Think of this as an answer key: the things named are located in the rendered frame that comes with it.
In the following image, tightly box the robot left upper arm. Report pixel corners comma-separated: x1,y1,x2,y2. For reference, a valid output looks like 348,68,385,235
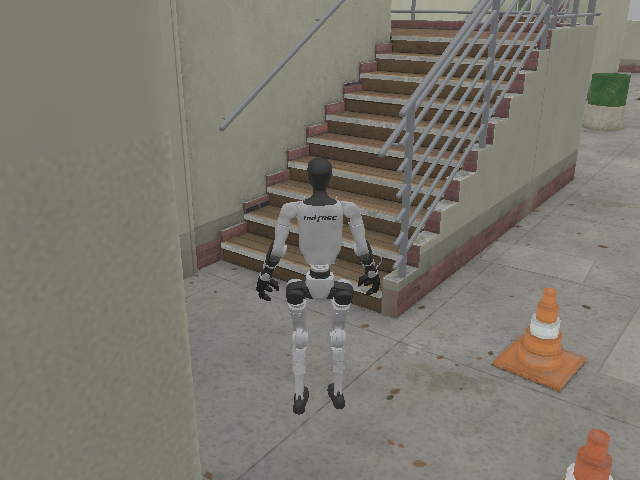
271,201,299,257

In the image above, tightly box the robot left shin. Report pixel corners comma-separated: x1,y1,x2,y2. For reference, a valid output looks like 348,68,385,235
292,331,307,400

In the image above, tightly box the robot left forearm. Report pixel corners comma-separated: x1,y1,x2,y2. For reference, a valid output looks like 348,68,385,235
259,241,281,281

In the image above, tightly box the robot right upper arm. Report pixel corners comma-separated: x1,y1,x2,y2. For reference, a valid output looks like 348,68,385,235
341,201,369,256

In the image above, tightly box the robot right forearm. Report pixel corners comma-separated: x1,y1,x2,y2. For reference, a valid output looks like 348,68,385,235
359,240,378,278

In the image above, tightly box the humanoid robot torso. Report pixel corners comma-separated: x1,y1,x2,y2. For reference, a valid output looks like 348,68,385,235
296,196,343,300

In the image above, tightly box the robot left hand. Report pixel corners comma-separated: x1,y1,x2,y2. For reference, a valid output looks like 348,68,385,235
256,276,279,301

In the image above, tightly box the robot right hand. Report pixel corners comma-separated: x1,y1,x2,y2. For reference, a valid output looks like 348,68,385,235
358,274,381,296

